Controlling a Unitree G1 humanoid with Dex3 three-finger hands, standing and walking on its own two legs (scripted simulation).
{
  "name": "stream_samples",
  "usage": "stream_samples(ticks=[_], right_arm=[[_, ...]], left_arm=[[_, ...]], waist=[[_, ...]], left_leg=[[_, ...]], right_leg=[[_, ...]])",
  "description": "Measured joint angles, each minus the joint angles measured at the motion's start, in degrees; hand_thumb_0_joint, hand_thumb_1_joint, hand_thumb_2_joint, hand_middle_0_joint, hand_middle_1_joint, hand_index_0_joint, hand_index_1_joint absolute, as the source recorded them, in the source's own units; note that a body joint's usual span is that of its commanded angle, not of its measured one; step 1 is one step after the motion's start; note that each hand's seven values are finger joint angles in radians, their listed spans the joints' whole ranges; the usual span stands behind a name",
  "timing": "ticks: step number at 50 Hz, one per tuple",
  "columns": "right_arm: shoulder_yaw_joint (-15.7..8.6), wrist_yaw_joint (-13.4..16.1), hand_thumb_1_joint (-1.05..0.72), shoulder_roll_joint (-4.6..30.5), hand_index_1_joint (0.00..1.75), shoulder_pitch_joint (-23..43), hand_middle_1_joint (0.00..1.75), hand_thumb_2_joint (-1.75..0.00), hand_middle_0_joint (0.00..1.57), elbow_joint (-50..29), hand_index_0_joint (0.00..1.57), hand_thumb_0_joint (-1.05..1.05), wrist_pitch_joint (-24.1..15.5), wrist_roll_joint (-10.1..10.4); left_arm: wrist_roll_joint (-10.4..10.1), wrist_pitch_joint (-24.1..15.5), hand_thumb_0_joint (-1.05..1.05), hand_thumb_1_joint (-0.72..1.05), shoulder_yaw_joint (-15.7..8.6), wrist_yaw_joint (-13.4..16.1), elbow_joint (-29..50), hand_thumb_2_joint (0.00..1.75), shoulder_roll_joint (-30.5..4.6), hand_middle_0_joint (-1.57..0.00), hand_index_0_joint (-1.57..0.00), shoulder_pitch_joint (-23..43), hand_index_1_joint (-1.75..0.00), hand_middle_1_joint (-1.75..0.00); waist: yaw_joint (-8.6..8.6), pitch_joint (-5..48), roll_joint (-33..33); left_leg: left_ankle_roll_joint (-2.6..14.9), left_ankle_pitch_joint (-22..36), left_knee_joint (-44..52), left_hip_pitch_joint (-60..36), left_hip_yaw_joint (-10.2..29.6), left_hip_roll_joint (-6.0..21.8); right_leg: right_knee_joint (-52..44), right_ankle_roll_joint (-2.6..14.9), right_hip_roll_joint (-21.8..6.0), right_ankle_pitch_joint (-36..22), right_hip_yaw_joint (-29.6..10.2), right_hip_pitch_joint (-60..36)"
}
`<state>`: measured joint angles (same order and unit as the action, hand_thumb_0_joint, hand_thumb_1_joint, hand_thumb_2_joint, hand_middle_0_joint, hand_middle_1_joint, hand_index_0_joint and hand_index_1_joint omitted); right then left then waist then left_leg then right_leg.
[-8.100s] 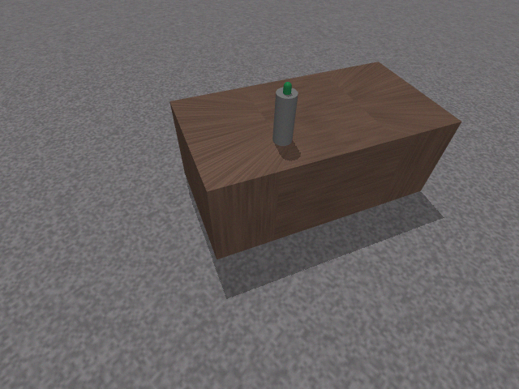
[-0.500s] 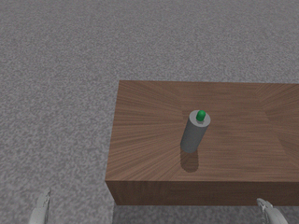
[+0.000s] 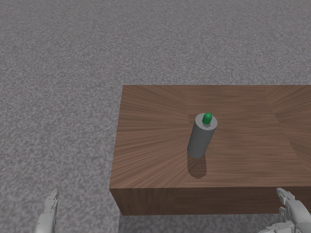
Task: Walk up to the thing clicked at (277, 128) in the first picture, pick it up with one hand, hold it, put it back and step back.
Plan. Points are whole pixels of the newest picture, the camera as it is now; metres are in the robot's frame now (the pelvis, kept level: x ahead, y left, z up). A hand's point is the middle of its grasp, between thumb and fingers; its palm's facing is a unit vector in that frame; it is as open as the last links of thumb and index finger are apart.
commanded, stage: go down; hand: right
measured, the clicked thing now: (201, 134) +0.51 -0.18 -0.15
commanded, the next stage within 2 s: approach in 1.44 s
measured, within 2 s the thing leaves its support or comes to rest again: neither
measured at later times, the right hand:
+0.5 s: hand (287, 149) +0.33 -0.34 +0.04, palm faces +0.16 +0.98 -0.11, open 17.4 cm
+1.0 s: hand (294, 122) +0.39 -0.36 +0.08, palm faces +0.16 +0.99 -0.05, open 17.4 cm
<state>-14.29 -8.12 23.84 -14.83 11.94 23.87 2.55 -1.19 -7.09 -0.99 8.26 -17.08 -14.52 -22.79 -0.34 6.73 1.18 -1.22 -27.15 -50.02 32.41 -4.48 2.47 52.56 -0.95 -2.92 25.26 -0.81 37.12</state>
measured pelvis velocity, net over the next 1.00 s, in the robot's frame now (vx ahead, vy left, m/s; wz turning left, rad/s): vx -0.01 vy -0.01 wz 0.04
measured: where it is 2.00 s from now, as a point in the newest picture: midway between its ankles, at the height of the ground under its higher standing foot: outside the picture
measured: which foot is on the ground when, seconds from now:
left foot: down 0.00-1.00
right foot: down 0.00-1.00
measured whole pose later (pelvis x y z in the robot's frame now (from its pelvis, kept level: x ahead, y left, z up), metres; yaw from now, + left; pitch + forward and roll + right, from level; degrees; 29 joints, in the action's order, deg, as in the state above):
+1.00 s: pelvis -0.01 -0.01 +0.01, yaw +2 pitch +13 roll +3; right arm -32.1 -28.0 45.2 32.8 65.1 -7.9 7.2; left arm 0.3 -10.6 2.2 5.7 -27.7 -15.1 -15.8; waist -5.4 4.4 -0.9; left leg -1.9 -20.8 -41.7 33.4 -2.9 0.9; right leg 47.2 0.1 -4.2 21.4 0.8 38.4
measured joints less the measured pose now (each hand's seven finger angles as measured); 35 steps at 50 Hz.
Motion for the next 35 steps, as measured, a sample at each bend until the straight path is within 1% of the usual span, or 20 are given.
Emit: stream_samples(ticks=[2, 5, 9, 12, 17, 23, 28, 35], right_arm=[[-1.33, -0.74, 0.52, 0.77, 0.05, 2.78, 0.06, -0.03, 0.05, 1.68, 0.06, -0.01, -1.07, 0.64], [-3.45, -2.75, 0.51, 2.5, 0.05, 7.89, 0.06, -0.03, 0.06, 5.48, 0.06, -0.01, -3.0, 1.56], [-6.4, -6.35, 0.51, 5.48, 0.05, 15.58, 0.05, -0.02, 0.06, 12.83, 0.06, -0.01, -5.8, 2.59], [-8.16, -9.19, 0.51, 7.69, 0.05, 20.54, 0.05, -0.02, 0.06, 18.61, 0.06, -0.01, -7.8, 3.14], [-10.58, -12.93, 0.5, 9.98, 0.04, 26.35, 0.05, -0.03, 0.06, 26.52, 0.06, -0.01, -11.75, 3.67], [-13.85, -15.36, 0.51, 12.3, 0.04, 31.53, 0.05, -0.02, 0.06, 34.38, 0.06, -0.01, -18.07, 4.0], [-14.96, -16.81, 0.51, 14.49, 0.04, 35.78, 0.05, -0.02, 0.06, 40.03, 0.06, -0.01, -22.99, 4.02], [-15.46, -18.37, 0.52, 16.96, 0.04, 40.87, 0.05, -0.02, 0.06, 45.56, 0.06, -0.01, -27.25, 4.32]], left_arm=[[0.07, -0.54, -0.01, -0.53, 0.33, 0.21, -0.18, 0.05, 0.13, -0.06, -0.06, 0.34, -0.06, -0.06], [0.14, -1.59, -0.01, -0.53, 0.15, 0.33, -1.29, 0.05, -0.05, -0.06, -0.07, 0.91, -0.06, -0.06], [0.09, -2.8, -0.01, -0.52, -0.47, 0.38, -2.96, 0.05, -1.08, -0.06, -0.07, 1.66, -0.06, -0.06], [0.03, -3.07, -0.01, -0.52, 0.06, 0.18, -3.74, 0.05, -1.81, -0.06, -0.06, 1.83, -0.05, -0.06], [0.44, -3.43, -0.01, -0.53, 1.19, -0.79, -4.36, 0.05, -1.74, -0.06, -0.06, 1.83, -0.05, -0.06], [0.84, -3.63, -0.01, -0.53, 1.34, -1.37, -5.58, 0.05, -1.63, -0.06, -0.06, 2.86, -0.06, -0.06], [1.16, -3.82, -0.01, -0.53, 1.62, -1.47, -7.62, 0.06, -1.82, -0.06, -0.06, 4.24, -0.06, -0.06], [1.6, -3.8, -0.01, -0.53, 2.02, -1.77, -10.94, 0.06, -1.36, -0.06, -0.06, 6.02, -0.06, -0.06]], waist=[[-0.15, -0.12, -0.06], [-0.48, -0.2, -0.03], [-1.19, -0.71, 0.02], [-1.68, -1.23, -0.08], [-2.3, -2.09, -0.21], [-2.69, -3.12, -0.82], [-2.79, -3.26, -1.65], [-3.34, -2.79, -1.96]], left_leg=[[0.03, 0.08, 0.15, -0.35, -0.19, 0.0], [0.05, 0.32, 0.53, -0.8, -0.36, -0.01], [0.04, 0.91, 1.19, -1.06, -0.05, -0.12], [0.01, 1.6, 2.0, -1.13, 0.45, -0.32], [-0.07, 2.83, 3.75, -1.57, 1.15, -0.6], [-0.21, 3.92, 5.2, -1.71, 1.61, -0.75], [-0.26, 4.62, 6.01, -1.32, 1.67, -0.91], [-0.39, 5.55, 7.27, -0.58, 1.53, -1.22]], right_leg=[[-0.08, -0.03, 0.03, -0.1, -0.19, -0.23], [-0.33, -0.03, 0.06, -0.33, -0.36, -0.56], [-1.0, 0.05, -0.05, -0.78, -0.03, -0.99], [-1.87, 0.11, -0.26, -1.28, 0.49, -1.36], [-3.62, 0.25, -0.51, -2.19, 1.24, -2.17], [-4.9, 0.5, -0.63, -2.97, 1.75, -2.48], [-5.3, 0.61, -0.76, -3.38, 1.81, -1.95], [-5.55, 0.72, -1.01, -3.76, 1.65, -0.74]])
